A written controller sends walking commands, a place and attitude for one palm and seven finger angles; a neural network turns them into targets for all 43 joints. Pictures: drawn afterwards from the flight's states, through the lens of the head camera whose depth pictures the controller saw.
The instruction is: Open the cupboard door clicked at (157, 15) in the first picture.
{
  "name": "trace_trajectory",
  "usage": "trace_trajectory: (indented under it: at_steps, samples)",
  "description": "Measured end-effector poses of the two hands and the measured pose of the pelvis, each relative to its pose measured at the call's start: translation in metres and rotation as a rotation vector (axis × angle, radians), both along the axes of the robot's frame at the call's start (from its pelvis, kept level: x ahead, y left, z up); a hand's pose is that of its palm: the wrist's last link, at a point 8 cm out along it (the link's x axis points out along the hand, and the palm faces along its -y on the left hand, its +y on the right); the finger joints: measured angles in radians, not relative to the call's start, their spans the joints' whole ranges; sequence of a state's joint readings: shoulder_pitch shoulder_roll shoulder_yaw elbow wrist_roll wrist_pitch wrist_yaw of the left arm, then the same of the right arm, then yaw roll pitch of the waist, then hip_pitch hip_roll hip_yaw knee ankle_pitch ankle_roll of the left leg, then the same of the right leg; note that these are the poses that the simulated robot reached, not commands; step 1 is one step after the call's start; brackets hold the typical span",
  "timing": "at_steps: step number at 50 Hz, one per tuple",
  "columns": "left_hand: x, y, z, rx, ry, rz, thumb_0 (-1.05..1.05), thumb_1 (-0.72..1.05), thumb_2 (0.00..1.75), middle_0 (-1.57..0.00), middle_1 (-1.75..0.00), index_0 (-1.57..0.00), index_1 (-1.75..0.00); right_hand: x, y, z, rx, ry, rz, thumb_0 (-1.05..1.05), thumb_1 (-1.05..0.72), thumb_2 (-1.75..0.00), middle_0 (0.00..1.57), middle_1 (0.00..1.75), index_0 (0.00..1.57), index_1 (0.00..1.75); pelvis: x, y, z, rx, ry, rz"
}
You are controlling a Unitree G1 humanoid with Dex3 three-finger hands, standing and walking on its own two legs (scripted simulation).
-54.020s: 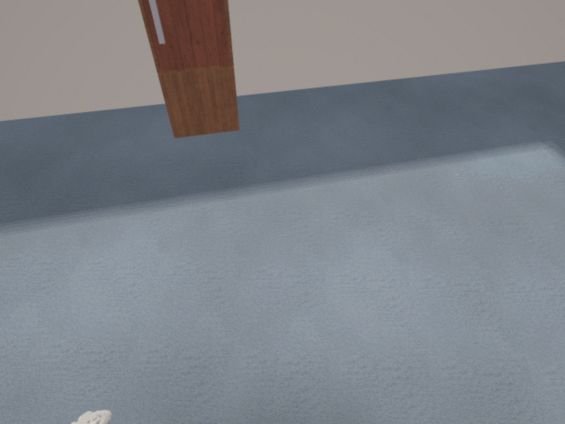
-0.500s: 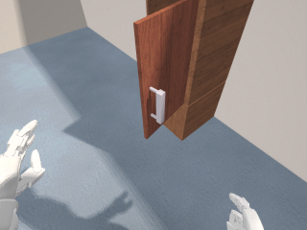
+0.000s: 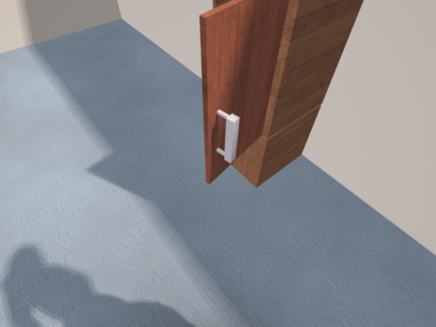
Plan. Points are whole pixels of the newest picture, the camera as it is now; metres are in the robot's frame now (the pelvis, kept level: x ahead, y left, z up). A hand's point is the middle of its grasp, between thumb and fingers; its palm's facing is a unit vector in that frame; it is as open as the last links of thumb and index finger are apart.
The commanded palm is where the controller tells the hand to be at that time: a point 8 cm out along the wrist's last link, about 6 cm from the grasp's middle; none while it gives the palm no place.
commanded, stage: let the arm hang, fingers relaxed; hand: left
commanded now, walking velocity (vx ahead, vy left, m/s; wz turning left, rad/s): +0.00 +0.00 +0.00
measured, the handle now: (225, 136) +0.65 +0.02 -0.11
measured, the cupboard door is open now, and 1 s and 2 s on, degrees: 100 100 100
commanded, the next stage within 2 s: look to check the result in 0.54 s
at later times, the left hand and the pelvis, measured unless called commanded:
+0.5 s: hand out of the picture +0.00 +0.15 -0.18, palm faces +0.02 -0.99 -0.17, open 7.3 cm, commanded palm none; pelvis +0.01 +0.00 +0.00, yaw -1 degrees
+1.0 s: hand out of the picture +0.01 +0.14 -0.17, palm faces +0.03 -0.98 -0.18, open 7.4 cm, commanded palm none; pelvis +0.03 -0.02 +0.00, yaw -1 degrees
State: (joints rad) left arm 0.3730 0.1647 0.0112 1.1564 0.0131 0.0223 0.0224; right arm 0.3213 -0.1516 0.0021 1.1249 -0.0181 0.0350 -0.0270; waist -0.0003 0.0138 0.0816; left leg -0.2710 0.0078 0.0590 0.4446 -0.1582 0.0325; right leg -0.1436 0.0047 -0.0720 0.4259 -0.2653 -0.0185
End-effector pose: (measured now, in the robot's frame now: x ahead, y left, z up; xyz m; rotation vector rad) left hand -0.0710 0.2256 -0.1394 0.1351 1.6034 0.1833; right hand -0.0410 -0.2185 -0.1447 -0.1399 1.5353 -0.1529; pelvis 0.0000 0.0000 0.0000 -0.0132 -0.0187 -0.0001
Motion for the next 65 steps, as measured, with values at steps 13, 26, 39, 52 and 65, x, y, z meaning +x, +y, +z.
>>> trace_trajectory:
  at_steps: [13,26,39,52,65]
  samples:
    - [0.041,-0.016,-0.005,-0.014,-0.126,-0.025,0.00,0.91,0.90,-0.20,-0.30,-0.20,-0.30,0.009,0.026,-0.011,0.067,-0.066,-0.039,0.01,-0.91,-0.90,0.20,0.30,0.20,0.30,0.001,0.001,-0.001,0.011,-0.001,-0.014]
    - [0.067,-0.024,-0.007,-0.026,-0.169,-0.038,0.01,0.92,0.90,-0.20,-0.30,-0.20,-0.30,0.018,0.012,-0.007,0.038,-0.078,-0.046,0.01,-0.91,-0.90,0.20,0.30,0.20,0.30,0.010,-0.005,0.000,0.016,0.000,-0.018]
    - [0.065,-0.028,-0.003,-0.013,-0.119,-0.024,0.00,0.91,0.90,-0.20,-0.30,-0.20,-0.30,0.031,0.002,-0.006,0.034,-0.054,-0.032,0.01,-0.91,-0.90,0.20,0.30,0.20,0.30,0.022,-0.012,0.001,0.020,0.004,-0.016]
    - [0.085,-0.040,-0.004,-0.018,-0.145,-0.023,0.00,0.91,0.90,-0.20,-0.30,-0.20,-0.30,0.058,-0.011,-0.006,0.023,-0.082,-0.015,0.01,-0.92,-0.90,0.20,0.30,0.20,0.30,0.036,-0.021,0.002,0.024,0.004,-0.012]
    - [0.100,-0.047,-0.003,-0.009,-0.159,-0.023,0.00,0.91,0.90,-0.20,-0.30,-0.20,-0.30,0.072,-0.024,-0.006,0.017,-0.086,-0.008,0.01,-0.91,-0.90,0.20,0.30,0.20,0.30,0.046,-0.031,0.001,0.028,0.005,-0.009]
